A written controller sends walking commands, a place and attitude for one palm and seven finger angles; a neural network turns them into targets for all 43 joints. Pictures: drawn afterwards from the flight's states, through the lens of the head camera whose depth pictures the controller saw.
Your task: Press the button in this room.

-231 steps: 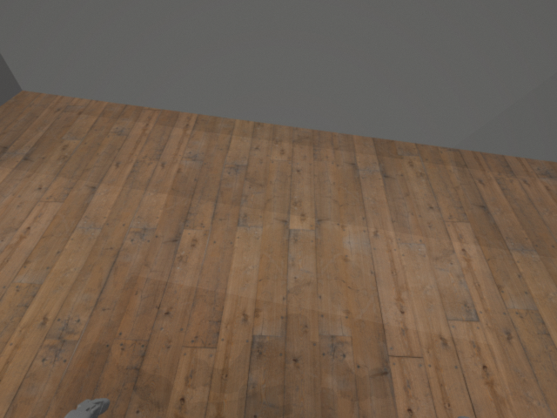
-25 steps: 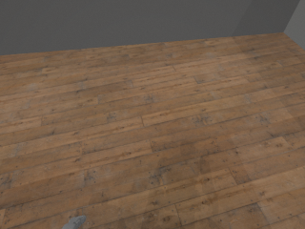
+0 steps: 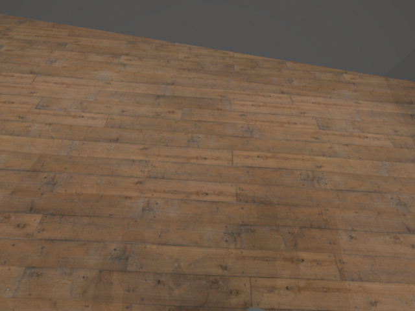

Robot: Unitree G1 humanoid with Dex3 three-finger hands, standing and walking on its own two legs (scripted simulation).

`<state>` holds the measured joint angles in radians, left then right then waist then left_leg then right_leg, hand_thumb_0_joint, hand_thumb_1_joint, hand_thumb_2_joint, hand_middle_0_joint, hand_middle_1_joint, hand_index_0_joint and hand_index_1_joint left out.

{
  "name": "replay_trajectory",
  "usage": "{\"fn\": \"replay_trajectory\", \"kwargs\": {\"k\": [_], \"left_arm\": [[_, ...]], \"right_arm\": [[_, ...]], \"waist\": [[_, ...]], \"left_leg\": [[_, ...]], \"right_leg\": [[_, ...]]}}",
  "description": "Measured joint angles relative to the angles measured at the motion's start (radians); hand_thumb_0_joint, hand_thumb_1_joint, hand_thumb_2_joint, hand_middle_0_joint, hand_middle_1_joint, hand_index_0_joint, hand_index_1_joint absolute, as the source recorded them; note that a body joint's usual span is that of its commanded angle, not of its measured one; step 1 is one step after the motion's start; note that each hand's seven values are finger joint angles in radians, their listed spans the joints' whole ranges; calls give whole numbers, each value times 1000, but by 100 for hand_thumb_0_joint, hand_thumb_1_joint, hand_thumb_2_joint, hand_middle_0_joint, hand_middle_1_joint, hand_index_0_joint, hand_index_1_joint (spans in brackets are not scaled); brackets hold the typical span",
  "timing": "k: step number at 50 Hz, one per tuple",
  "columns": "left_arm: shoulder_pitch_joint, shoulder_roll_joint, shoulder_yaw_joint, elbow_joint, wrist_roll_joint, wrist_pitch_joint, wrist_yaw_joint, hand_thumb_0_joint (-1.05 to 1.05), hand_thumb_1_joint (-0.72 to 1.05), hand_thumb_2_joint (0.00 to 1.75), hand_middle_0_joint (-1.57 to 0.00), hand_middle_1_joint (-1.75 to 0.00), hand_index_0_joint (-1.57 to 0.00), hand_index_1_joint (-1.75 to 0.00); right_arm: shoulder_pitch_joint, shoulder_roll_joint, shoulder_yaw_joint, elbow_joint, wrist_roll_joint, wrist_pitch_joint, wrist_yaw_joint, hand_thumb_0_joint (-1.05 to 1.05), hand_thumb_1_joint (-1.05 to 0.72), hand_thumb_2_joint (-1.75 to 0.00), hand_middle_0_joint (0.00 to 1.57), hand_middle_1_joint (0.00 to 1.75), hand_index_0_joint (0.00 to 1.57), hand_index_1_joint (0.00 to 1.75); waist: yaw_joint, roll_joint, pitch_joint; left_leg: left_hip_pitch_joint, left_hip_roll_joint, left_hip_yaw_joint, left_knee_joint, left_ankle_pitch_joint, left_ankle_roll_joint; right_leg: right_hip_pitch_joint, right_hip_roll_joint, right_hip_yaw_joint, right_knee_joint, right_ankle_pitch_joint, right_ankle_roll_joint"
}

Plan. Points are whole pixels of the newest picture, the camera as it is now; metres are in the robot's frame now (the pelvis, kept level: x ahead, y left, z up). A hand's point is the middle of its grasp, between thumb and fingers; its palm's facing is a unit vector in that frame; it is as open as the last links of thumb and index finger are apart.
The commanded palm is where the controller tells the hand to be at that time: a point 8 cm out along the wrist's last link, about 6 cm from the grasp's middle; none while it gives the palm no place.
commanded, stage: turn or walk to find it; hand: left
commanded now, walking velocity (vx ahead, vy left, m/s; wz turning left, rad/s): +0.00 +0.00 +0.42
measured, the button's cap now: out of the picture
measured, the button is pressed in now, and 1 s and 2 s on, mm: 0 0 0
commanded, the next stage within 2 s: none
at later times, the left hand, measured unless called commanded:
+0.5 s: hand out of the picture +0.01 +0.17 -0.14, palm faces +0.25 -0.93 -0.26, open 7.4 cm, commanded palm none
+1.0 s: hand out of the picture -0.07 +0.24 -0.16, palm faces +0.45 -0.86 -0.25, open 7.4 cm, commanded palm none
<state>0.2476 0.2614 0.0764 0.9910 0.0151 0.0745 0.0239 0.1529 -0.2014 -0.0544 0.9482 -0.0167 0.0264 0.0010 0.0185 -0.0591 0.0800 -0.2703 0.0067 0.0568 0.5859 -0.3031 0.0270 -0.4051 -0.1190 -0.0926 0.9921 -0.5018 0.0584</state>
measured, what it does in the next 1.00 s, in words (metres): steps on the spot, turning left: right foot, then left foot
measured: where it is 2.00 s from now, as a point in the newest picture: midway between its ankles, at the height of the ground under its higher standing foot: outside the picture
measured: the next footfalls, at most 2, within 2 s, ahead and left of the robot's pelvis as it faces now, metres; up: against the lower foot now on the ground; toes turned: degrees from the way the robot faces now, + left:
right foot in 0.30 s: +0.04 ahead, -0.13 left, +0.00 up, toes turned +4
left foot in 0.72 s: -0.04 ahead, +0.12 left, +0.00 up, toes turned +24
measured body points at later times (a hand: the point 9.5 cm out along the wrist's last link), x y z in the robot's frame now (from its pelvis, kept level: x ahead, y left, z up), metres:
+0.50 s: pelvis -0.02 -0.03 +0.01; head +0.00 -0.05 +0.46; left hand +0.00 +0.22 -0.12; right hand +0.08 -0.27 -0.15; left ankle -0.06 +0.11 -0.65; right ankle +0.00 -0.13 -0.73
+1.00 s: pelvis -0.05 +0.02 +0.01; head -0.03 +0.04 +0.46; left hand -0.10 +0.29 -0.14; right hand +0.12 -0.17 -0.13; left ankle -0.08 +0.11 -0.73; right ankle -0.01 -0.13 -0.67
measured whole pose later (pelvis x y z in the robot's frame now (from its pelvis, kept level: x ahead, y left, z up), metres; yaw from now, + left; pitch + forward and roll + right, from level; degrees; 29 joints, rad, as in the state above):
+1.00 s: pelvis -0.05 +0.02 +0.01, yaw +25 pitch +0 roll -1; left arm 0.18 0.25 0.07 0.95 0.01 0.06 0.02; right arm 0.18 -0.18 -0.04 0.95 -0.02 0.02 -0.01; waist 0.00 -0.02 0.07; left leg -0.24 -0.03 -0.01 0.46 -0.22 0.05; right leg -0.41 -0.08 -0.04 0.95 -0.44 0.08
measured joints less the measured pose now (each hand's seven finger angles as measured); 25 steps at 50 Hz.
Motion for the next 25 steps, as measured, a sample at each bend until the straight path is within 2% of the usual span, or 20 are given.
{"fn": "replay_trajectory", "kwargs": {"k": [2, 6, 11, 14, 15, 16, 17, 19, 22, 25], "left_arm": [[-8, 3, 2, 0, 0, -3, -5, 1, 91, 90, -20, -30, -20, -30], [-27, -7, -3, -21, -3, -13, -9, 1, 91, 90, -20, -30, -20, -30], [-59, -33, -12, -53, -6, -21, -6, 1, 91, 90, -20, -30, -20, -30], [-68, -51, -20, -72, -9, -36, -5, 1, 91, 90, -20, -30, -20, -30], [-66, -53, -23, -81, -8, -44, -5, 1, 91, 90, -20, -30, -20, -30], [-68, -63, -26, -82, -4, -53, -3, 1, 91, 90, -20, -30, -20, -30], [-68, -74, -31, -85, 0, -58, -2, 1, 91, 90, -20, -30, -20, -30], [-58, -87, -36, -92, 2, -64, -2, 1, 91, 90, -20, -30, -20, -30], [-40, -99, -41, -87, 3, -61, 1, 1, 90, 90, -20, -30, -20, -30], [-30, -102, -43, -74, 5, -61, 3, 1, 90, 90, -20, -30, -20, -30]], "right_arm": [[-3, 6, 7, -3, -1, -2, -5, 1, -91, -90, 20, 30, 20, 30], [-1, 10, 12, -5, 0, -3, -7, 1, -91, -90, 20, 30, 20, 30], [11, 7, 7, -6, -4, 9, -2, 1, -91, -90, 20, 30, 20, 30], [23, -1, -1, -5, -4, 19, 1, 1, -91, -90, 20, 30, 20, 30], [31, -2, -5, -6, -1, 21, 2, 1, -91, -90, 20, 30, 20, 30], [35, -11, -10, -5, 3, 23, 4, 1, -91, -90, 20, 30, 20, 30], [40, -18, -16, -3, 4, 27, 5, 1, -91, -90, 20, 30, 20, 30], [51, -27, -25, 6, 0, 42, 7, 1, -91, -90, 20, 30, 20, 30], [59, -40, -34, 19, -3, 53, 15, 1, -91, -90, 20, 30, 20, 30], [70, -45, -37, 29, -2, 55, 17, 1, -91, -90, 19, 30, 20, 30]], "waist": [[-1, 9, -5], [-6, 32, -13], [-23, 61, -20], [-31, 77, -25], [-31, 77, -30], [-31, 95, -29], [-34, 111, -26], [-32, 113, -28], [-33, 111, -25], [-40, 100, -19]], "left_leg": [[12, -5, -14, -43, 29, 1], [26, -19, -44, -103, 74, 8], [10, -37, -83, -111, 95, 1], [-17, -48, -105, -82, 92, -12], [-32, -56, -111, -61, 86, -19], [-52, -51, -121, -26, 70, -22], [-78, -51, -130, 40, -5, -28], [-144, -61, -123, 237, -118, -37], [-208, -42, -99, 472, -104, -55], [-213, -9, -79, 528, -84, -77]], "right_leg": [[-25, 15, 17, 47, 37, 4], [-21, 34, 37, -3, 59, 14], [38, 56, 49, -159, 60, 9], [108, 73, 44, -322, 126, 2], [142, 73, 41, -404, 173, -2], [152, 83, 28, -430, 198, -33], [152, 86, 13, -422, 199, -56], [159, 73, -8, -418, 190, -77], [187, 58, -32, -456, 203, -78], [206, 41, -62, -479, 213, -74]]}}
